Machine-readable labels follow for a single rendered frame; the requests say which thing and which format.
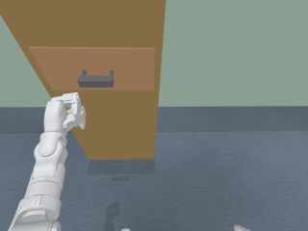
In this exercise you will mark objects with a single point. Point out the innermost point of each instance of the left robot forearm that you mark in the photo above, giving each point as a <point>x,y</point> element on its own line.
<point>42,198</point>

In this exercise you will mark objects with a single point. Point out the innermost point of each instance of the cabinet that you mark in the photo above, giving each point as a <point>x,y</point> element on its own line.
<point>121,124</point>

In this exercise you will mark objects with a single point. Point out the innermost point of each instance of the handle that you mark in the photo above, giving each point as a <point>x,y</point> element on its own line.
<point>96,81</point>

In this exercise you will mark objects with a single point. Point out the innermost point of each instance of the robot left upper arm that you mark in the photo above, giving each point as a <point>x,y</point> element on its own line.
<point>39,225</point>

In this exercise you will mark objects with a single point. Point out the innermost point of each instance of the drawer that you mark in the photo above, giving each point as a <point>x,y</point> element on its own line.
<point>133,66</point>

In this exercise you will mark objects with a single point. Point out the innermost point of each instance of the robot left hand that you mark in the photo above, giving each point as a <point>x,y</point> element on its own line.
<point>58,119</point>

